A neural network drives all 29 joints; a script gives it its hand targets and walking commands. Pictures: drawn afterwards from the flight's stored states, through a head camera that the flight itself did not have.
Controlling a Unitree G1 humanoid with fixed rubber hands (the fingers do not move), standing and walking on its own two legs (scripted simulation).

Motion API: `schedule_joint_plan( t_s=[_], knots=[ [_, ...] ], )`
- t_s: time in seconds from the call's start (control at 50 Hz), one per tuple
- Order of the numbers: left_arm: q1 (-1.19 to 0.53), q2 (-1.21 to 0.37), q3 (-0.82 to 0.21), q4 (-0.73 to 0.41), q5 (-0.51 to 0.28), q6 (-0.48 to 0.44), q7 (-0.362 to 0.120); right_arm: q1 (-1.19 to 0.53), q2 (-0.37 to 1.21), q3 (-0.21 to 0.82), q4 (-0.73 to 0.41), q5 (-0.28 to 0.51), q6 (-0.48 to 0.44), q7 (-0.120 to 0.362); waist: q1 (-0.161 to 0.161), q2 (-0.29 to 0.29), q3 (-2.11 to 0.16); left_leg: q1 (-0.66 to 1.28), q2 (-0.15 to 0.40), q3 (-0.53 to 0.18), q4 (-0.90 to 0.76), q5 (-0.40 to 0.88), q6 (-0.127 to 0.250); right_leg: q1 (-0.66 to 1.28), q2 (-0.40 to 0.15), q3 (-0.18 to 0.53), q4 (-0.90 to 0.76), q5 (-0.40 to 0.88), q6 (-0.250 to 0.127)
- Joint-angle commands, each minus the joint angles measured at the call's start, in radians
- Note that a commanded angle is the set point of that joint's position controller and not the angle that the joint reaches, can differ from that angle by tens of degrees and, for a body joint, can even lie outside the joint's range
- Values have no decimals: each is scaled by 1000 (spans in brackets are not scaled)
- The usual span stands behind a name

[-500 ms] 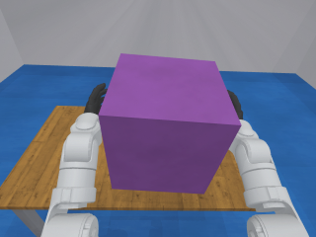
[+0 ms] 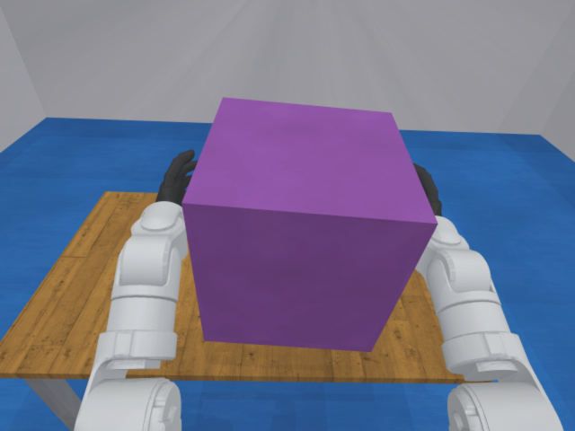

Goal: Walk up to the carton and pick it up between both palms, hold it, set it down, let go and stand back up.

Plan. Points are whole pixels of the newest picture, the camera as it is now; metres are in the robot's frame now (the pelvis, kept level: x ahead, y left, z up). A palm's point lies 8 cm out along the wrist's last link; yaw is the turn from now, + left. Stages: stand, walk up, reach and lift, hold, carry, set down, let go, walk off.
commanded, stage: hold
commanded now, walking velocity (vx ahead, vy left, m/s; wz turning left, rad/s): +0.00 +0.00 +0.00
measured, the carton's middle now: (298, 226) +0.38 +0.00 +0.14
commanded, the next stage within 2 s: set down in 0.98 s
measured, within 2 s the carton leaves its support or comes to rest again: neither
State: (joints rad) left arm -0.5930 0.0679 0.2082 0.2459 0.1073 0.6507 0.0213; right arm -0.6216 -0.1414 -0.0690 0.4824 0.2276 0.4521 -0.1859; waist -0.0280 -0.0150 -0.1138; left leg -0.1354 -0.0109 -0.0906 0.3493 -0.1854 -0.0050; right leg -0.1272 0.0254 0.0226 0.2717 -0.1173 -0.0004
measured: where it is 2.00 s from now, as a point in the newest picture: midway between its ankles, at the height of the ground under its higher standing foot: outside the picture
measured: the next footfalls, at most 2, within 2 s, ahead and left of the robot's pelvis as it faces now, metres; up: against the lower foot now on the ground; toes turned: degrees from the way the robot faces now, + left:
none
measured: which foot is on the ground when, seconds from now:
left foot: down 0.00-1.00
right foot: down 0.00-1.00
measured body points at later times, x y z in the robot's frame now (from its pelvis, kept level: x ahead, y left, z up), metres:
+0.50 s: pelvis +0.00 +0.00 +0.00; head -0.05 +0.01 +0.45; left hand +0.37 +0.17 +0.19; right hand +0.38 -0.17 +0.17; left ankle +0.00 +0.12 -0.75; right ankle +0.02 -0.12 -0.75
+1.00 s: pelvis +0.00 +0.00 +0.00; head -0.05 +0.01 +0.45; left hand +0.37 +0.17 +0.19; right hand +0.38 -0.17 +0.18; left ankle +0.00 +0.12 -0.75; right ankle +0.02 -0.12 -0.75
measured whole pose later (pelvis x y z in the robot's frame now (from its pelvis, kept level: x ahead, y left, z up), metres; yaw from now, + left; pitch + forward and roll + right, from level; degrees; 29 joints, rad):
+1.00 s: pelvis +0.00 +0.00 +0.00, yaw +1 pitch -2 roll -1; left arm -0.57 0.07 0.20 0.21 0.10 0.65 0.02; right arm -0.60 -0.14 -0.06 0.46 0.24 0.45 -0.19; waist -0.04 -0.01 -0.12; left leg -0.13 -0.01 -0.10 0.36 -0.19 -0.01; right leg -0.11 0.03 0.01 0.26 -0.12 0.00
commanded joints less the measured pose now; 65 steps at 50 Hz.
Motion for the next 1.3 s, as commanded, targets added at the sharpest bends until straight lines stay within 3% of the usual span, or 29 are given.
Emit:
schedule_joint_plan(
  t_s=[0.0,0.14,0.22,0.4,0.5,0.62,0.66,0.74,0.8,0.86,0.96,0.98,1.0,1.02,1.04,1.06,1.1,1.16,1.22,1.28],
  knots=[
    [-766,-678,-514,-229,-154,-76,-133,-945,688,452,-419,141,-79,144,-16,30,-453,71,-47,36,-24,250,-26,226,38,-16,8,208,20],
    [-746,-683,-537,-280,-157,-75,-133,-900,678,460,-442,152,-75,140,-32,50,-460,97,-48,30,-6,327,-47,235,44,-21,14,264,18],
    [-743,-672,-530,-263,-146,-70,-132,-891,659,447,-425,147,-69,144,-37,63,-412,78,-46,24,-20,290,-49,219,40,-19,8,218,14],
    [-711,-682,-538,-282,-149,-67,-127,-897,661,473,-466,158,-78,148,-18,43,-430,106,-43,23,-3,347,-45,217,50,-22,11,256,13],
    [-730,-680,-536,-292,-157,-69,-126,-909,682,484,-468,159,-78,148,-11,14,-447,92,-42,31,-20,296,-29,225,47,-19,10,227,17],
    [-714,-667,-505,-222,-139,-63,-132,-941,688,470,-457,146,-79,145,8,1,-417,65,-45,38,-31,247,-10,220,37,-12,2,217,22],
    [-728,-661,-489,-208,-127,-60,-136,-921,682,451,-403,135,-72,145,0,14,-393,56,-44,42,-46,198,-10,213,33,-11,-6,163,18],
    [-765,-664,-498,-210,-142,-71,-137,-931,695,441,-393,128,-75,147,-10,24,-409,48,-46,42,-44,197,-13,213,30,-11,-2,174,19],
    [-764,-677,-537,-259,-158,-75,-134,-909,682,450,-415,146,-77,141,-35,62,-449,91,-46,29,-17,287,-38,224,36,-14,13,252,19],
    [-750,-673,-534,-270,-157,-77,-133,-901,672,464,-441,157,-74,137,-33,56,-465,102,-50,30,-3,320,-45,230,40,-16,15,270,22],
    [-729,-662,-503,-236,-138,-67,-138,-901,668,452,-418,144,-68,142,-19,33,-408,67,-47,33,-32,261,-34,233,37,-19,3,213,20],
    [-702,-650,-464,-196,-120,-61,-149,-888,665,417,-388,128,-61,144,-33,11,-290,46,-44,43,-41,193,-22,207,39,-19,-5,158,24],
    [-608,-680,-392,-150,-62,-54,-155,-862,647,432,-369,129,-72,142,25,-24,-313,55,-45,46,-48,252,-2,249,36,-21,-12,200,19],
    [-636,-665,-416,-188,-77,-62,-164,-864,646,446,-391,132,-85,135,-2,-18,-352,60,-45,44,-43,271,-9,267,35,-21,-2,237,24],
    [-661,-660,-440,-214,-90,-77,-169,-893,666,454,-422,133,-105,133,5,5,-387,64,-48,40,-29,304,-18,287,38,-30,10,263,25],
    [-703,-676,-481,-246,-113,-97,-166,-915,677,456,-454,135,-127,134,-11,21,-423,86,-50,43,-14,337,-33,275,43,-37,18,281,26],
    [-783,-700,-507,-262,-128,-151,-158,-939,690,435,-464,107,-181,144,-26,50,-463,137,-51,46,-2,353,-51,248,46,-54,17,277,25],
    [-798,-705,-470,-163,-86,-231,-158,-917,658,348,-329,0,-273,172,-40,68,-407,190,-36,52,-31,256,-59,191,36,-76,-8,151,16],
    [-721,-670,-406,-38,-28,-272,-172,-848,619,264,-176,-106,-344,193,-40,52,-291,152,-27,67,-76,147,-46,188,17,-85,-29,47,14],
    [-649,-640,-353,32,8,-289,-186,-813,605,231,-106,-153,-394,202,-22,23,-237,93,-30,92,-98,119,-29,226,10,-91,-28,38,25]
  ],
)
